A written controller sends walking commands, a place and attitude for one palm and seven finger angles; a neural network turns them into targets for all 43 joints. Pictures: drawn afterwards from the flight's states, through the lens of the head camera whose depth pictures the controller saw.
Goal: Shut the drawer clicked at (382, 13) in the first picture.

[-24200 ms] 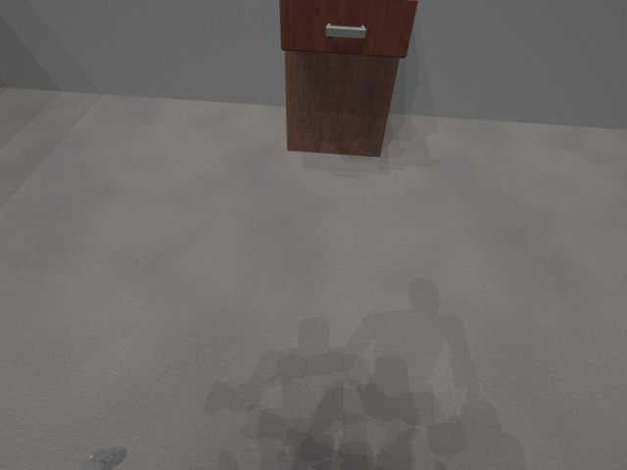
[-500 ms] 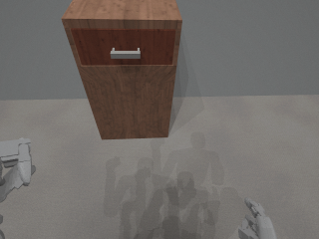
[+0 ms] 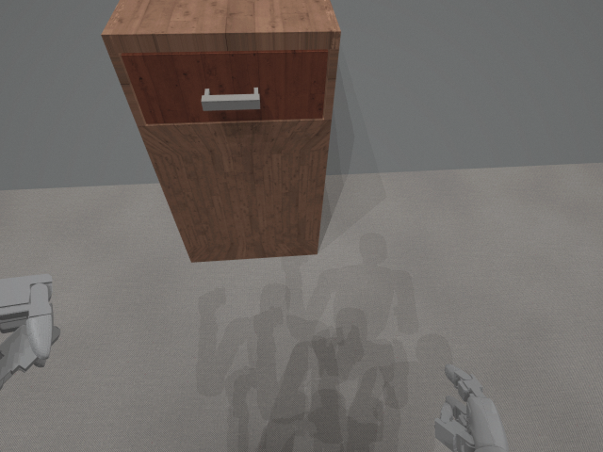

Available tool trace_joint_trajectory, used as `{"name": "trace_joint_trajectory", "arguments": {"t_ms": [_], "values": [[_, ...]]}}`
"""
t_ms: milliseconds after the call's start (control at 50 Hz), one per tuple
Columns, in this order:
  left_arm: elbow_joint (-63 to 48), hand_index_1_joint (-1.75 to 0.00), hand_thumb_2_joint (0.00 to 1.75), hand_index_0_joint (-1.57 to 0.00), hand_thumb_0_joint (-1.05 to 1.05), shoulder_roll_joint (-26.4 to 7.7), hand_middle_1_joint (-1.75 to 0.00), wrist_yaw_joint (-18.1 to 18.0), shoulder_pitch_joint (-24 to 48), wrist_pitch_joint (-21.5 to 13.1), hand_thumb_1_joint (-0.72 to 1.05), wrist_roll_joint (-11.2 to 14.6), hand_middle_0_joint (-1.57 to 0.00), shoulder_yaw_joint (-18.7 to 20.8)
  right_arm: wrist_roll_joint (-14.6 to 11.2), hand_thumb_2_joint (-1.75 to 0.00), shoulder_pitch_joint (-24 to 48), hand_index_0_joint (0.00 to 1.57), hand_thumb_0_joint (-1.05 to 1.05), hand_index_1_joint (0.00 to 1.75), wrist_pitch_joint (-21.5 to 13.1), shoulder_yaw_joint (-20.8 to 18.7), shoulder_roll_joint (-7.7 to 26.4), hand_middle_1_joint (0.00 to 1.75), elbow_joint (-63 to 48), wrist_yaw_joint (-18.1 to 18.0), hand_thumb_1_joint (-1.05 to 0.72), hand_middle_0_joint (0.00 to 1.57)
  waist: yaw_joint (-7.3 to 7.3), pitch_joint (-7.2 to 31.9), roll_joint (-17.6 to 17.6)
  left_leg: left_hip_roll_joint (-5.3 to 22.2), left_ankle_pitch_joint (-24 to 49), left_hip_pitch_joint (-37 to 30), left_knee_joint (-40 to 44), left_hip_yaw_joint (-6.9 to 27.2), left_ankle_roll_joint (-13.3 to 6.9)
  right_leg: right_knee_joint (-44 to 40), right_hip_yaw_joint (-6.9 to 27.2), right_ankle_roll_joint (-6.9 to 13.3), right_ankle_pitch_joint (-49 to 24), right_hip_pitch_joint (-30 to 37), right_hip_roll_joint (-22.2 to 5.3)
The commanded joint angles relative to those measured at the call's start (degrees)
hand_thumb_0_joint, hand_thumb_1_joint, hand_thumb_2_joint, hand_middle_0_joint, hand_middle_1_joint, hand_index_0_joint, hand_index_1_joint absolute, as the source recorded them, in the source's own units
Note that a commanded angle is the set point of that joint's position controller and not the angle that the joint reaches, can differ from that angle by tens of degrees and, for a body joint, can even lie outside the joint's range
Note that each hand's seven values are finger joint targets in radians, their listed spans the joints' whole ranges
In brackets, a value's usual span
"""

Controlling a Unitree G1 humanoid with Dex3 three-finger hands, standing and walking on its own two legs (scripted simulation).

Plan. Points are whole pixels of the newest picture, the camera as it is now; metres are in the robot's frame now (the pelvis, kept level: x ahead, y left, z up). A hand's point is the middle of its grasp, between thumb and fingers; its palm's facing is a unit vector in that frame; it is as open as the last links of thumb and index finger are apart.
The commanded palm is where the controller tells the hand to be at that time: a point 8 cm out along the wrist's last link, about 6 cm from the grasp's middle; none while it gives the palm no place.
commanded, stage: stop stepping back and stand still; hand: left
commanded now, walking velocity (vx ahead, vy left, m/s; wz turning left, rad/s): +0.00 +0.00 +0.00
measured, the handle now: (231, 97) +0.85 +0.21 -0.02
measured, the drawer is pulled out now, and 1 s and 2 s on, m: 0.00 0.00 0.00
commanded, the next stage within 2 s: let the arm hang, fingers relaxed in 0.38 s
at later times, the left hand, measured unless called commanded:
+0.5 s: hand (22, 363) +0.17 +0.26 +0.15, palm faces +0.33 -0.82 -0.48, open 3.3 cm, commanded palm none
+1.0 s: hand out of the picture -0.07 +0.22 -0.17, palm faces +0.02 -0.97 -0.26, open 4.7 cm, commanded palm none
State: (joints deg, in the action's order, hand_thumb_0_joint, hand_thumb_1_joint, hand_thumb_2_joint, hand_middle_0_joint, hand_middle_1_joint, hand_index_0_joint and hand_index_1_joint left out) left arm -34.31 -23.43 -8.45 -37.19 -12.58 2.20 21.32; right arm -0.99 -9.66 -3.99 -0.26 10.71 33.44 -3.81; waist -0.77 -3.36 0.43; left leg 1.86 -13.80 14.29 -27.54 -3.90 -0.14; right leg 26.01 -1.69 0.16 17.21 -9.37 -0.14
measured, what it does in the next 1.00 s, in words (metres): stands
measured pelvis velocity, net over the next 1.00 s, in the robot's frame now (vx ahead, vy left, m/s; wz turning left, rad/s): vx -0.04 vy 0.01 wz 0.03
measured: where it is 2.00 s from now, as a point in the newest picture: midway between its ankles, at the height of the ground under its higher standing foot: outside the picture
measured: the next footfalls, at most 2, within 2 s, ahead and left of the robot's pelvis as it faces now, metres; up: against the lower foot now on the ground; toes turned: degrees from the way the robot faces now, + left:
none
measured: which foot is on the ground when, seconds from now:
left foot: down 0.00-1.00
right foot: down 0.00-1.00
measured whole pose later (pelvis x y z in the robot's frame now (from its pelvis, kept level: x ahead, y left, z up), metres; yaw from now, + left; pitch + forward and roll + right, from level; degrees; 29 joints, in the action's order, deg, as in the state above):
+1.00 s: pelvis -0.04 +0.01 +0.00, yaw +2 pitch +0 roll -1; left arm 61.1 -14.2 -1.0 -18.9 1.4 -0.5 0.2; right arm 0.5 -16.3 2.0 -0.8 12.0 59.9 -0.8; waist -0.1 -3.9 -0.7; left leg 0.8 -9.8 16.3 -26.4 -2.4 -1.4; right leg 24.7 -3.4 -0.3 13.7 -10.6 -1.0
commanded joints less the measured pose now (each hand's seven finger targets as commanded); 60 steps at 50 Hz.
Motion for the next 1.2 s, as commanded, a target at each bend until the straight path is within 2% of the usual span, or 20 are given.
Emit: {"name": "trace_joint_trajectory", "arguments": {"t_ms": [0,180,340,440,460,480,520,540,580,600,620,640,700,740,840,860,900,940,1060,1180], "values": [[-8.79,-1.6,0.9,-1.4,0.0,-7.29,-1.6,-0.91,-3.17,-3.08,0.9,0.57,-1.4,7.26,0.23,-0.9,3.39,0.2,0.0,0.3,-2.71,-2.59,7.18,0.3,-8.36,-0.54,-0.9,0.2,0.54,7.76,-3.71,3.55,15.61,-4.07,3.77,4.52,-1.44,-3.55,3.17,0.0,-17.59,0.69,-2.95],[-9.54,-1.6,0.9,-1.4,0.0,-7.09,-1.6,-1.0,1.82,-3.05,0.9,0.01,-1.4,5.73,0.57,-0.9,3.78,0.2,0.0,0.3,-3.94,-2.61,7.81,0.3,-7.94,-1.39,-0.9,0.2,0.68,6.48,-4.36,3.28,4.5,-3.19,7.39,5.45,-1.85,-5.73,3.21,-0.19,-9.79,-0.49,-2.22],[-8.27,-1.6,0.9,-1.4,0.0,-6.56,-1.6,-1.07,1.54,-3.01,0.9,-0.19,-1.4,5.4,0.73,-0.9,3.39,0.2,0.0,0.3,-4.62,-2.45,7.47,0.3,-7.34,-1.36,-0.9,0.2,0.9,6.9,-2.85,2.7,6.17,-4.01,6.64,4.78,-1.52,-6.55,3.59,-0.14,-11.63,-0.19,-2.31],[-7.85,-1.6,0.9,-1.4,0.0,-6.26,-1.6,-0.87,1.44,-2.99,0.9,-0.18,-1.4,5.19,0.73,-0.9,3.55,0.2,0.0,0.3,-4.56,-2.35,7.5,0.3,-7.32,-1.17,-0.9,0.2,0.88,6.15,-3.86,3.08,3.86,-3.57,8.13,5.29,-1.47,-6.54,3.05,-0.18,-9.46,-0.61,-1.77],[40.84,-1.6,0.9,-1.4,0.0,-1.09,-1.6,7.38,9.47,6.02,0.9,-5.09,-1.4,-15.07,0.65,-0.9,5.23,0.2,0.0,0.3,-6.71,-5.34,19.64,0.3,8.0,4.51,-0.9,0.2,-1.46,3.05,-4.66,4.86,17.71,1.98,-2.13,7.38,-2.33,3.2,0.74,0.88,-17.02,-8.09,-6.26],[41.93,-1.56,0.9,-1.36,0.0,0.31,-1.56,8.33,9.68,10.1,0.9,-4.27,-1.36,-14.34,0.03,-0.9,0.99,0.2,0.0,0.3,-3.35,-5.58,15.73,0.3,7.46,4.53,-0.9,0.2,-0.6,7.96,-3.1,5.11,20.74,-1.81,-2.06,5.74,-1.39,1.01,3.69,0.28,-13.75,-7.76,-6.21],[43.76,-1.47,0.9,-1.28,0.0,2.52,-1.47,8.37,10.95,11.52,0.9,-3.89,-1.28,-15.05,0.5,-0.9,-0.07,0.2,0.0,0.3,-1.09,-4.05,13.65,0.3,6.46,4.49,-0.9,0.2,-0.23,8.99,-2.78,6.85,11.93,1.05,-0.71,8.38,-2.93,2.99,1.65,0.44,-2.85,-8.78,-4.95],[46.57,-1.43,0.9,-1.24,0.0,2.09,-1.43,8.39,12.99,11.76,0.9,-4.04,-1.24,-15.44,1.04,-0.9,0.65,0.2,0.0,0.3,-0.32,-3.5,13.72,0.3,6.2,4.43,-0.9,0.2,0.05,7.47,-0.62,6.95,8.73,3.71,1.27,10.22,-3.91,3.9,1.41,0.5,-1.05,-7.89,-3.97],[52.98,-1.34,0.9,-1.16,0.0,0.79,-1.34,8.25,16.32,11.94,0.9,-4.17,-1.16,-16.27,1.81,-0.9,1.5,0.2,0.0,0.3,0.66,-3.01,13.91,0.3,6.77,4.28,-0.9,0.2,0.64,6.55,7.28,6.14,7.4,4.48,1.87,10.85,-3.96,2.36,2.84,1.15,-2.24,-6.19,-4.04],[56.47,-1.3,0.9,-1.12,0.0,0.36,-1.3,8.16,17.75,11.94,0.9,-4.13,-1.12,-16.47,2.01,-0.9,1.59,0.2,0.0,0.3,1.11,-2.9,13.86,0.3,7.41,4.18,-0.9,0.2,0.69,6.69,10.0,5.15,8.54,3.68,0.98,10.0,-3.79,1.09,3.78,1.63,-4.61,-5.63,-4.98],[60.08,-1.25,0.9,-1.08,0.0,-0.11,-1.25,8.03,19.17,11.98,0.9,-4.04,-1.08,-16.85,2.12,-0.9,1.67,0.2,0.0,0.3,1.59,-2.87,13.85,0.3,8.27,4.13,-0.9,0.2,0.46,6.82,10.26,4.25,9.35,2.25,0.34,9.16,-3.48,0.36,4.65,2.18,-6.0,-5.88,-5.79],[63.36,-1.21,0.9,-1.04,0.0,0.01,-1.21,7.85,20.58,12.21,0.9,-3.9,-1.04,-17.3,2.21,-0.9,1.36,0.2,0.0,0.3,2.13,-2.71,13.29,0.3,9.08,4.08,-0.9,0.2,0.19,6.26,9.34,3.7,9.47,1.22,0.68,8.65,-3.18,-0.1,4.93,2.32,-6.05,-6.25,-6.04],[72.44,-1.08,0.9,-0.92,0.0,1.48,-1.08,7.48,20.84,12.85,0.9,-3.34,-0.92,-18.97,2.27,-0.9,0.81,0.2,0.0,0.3,3.4,-1.69,10.73,0.3,12.29,4.06,-0.9,0.2,0.33,3.56,-1.65,3.59,4.38,1.26,4.34,8.61,-2.58,-1.95,4.83,1.69,-0.26,-6.62,-5.5],[77.41,-0.99,0.9,-0.84,0.0,1.72,-0.99,7.47,20.29,12.67,0.9,-3.15,-0.84,-19.45,2.17,-0.9,-0.07,0.2,0.0,0.3,3.75,-1.48,9.83,0.3,14.38,3.82,-0.9,0.2,0.36,3.45,-6.59,3.22,0.92,1.2,5.69,8.43,-2.26,-3.34,5.22,1.88,0.83,-5.64,-5.21],[86.54,-0.78,0.9,-0.64,0.0,2.29,-0.78,7.46,18.79,12.19,0.9,-2.95,-0.64,-19.07,2.08,-0.9,-3.01,0.2,0.0,0.3,4.01,-1.97,9.11,0.3,19.02,2.97,-0.9,0.2,0.57,5.3,-11.64,3.67,-2.41,-0.84,7.27,8.96,-2.29,-5.7,4.39,2.62,-0.19,-3.12,-4.85],[87.89,-0.73,0.9,-0.6,0.0,1.93,-0.73,7.5,19.12,12.1,0.9,-2.86,-0.6,-19.33,1.96,-0.9,-3.65,0.2,0.0,0.3,4.04,-1.94,9.07,0.3,19.84,2.92,-0.9,0.2,0.55,4.85,-10.67,3.79,-2.26,-0.65,7.53,8.94,-2.24,-6.02,4.26,2.7,-0.57,-2.79,-5.0],[90.07,-0.65,0.9,-0.52,0.0,2.15,-0.65,7.48,19.7,11.96,0.9,-2.81,-0.52,-19.53,1.75,-0.9,-4.8,0.2,0.0,0.3,4.13,-2.25,9.44,0.3,21.17,2.71,-0.9,0.2,0.23,3.71,-5.44,4.23,-1.13,-1.76,7.38,9.06,-2.31,-7.1,4.1,2.76,-0.51,-3.89,-5.23],[91.94,-0.56,0.9,-0.44,0.0,2.55,-0.56,7.42,20.08,11.96,0.9,-2.76,-0.44,-19.81,1.7,-0.9,-6.03,0.2,0.0,0.3,4.17,-2.28,9.47,0.3,22.65,2.58,-0.9,0.2,0.03,2.0,-2.98,4.45,-1.4,-2.32,8.17,9.16,-2.33,-7.73,4.03,2.72,0.52,-5.07,-5.15],[95.73,-0.3,0.9,-0.2,0.0,3.23,-0.3,7.11,20.17,11.91,0.9,-2.73,-0.2,-20.05,1.72,-0.9,-7.4,0.2,0.0,0.3,4.08,-2.23,8.83,0.3,25.99,2.45,-0.9,0.2,0.04,-0.06,0.04,4.65,-0.22,-3.36,9.23,8.4,-2.33,-8.11,3.59,2.45,0.6,-5.89,-5.29],[97.13,-0.3,0.9,-0.2,0.0,3.8,-0.3,6.84,20.37,11.79,0.9,-2.8,-0.2,-19.98,1.75,-0.9,-7.6,0.2,0.0,0.3,3.96,-2.07,7.62,0.3,27.85,2.51,-0.9,0.2,0.3,0.11,0.97,4.3,2.72,-3.97,9.02,7.46,-2.17,-8.18,3.73,2.21,-0.68,-5.03,-5.43]]}}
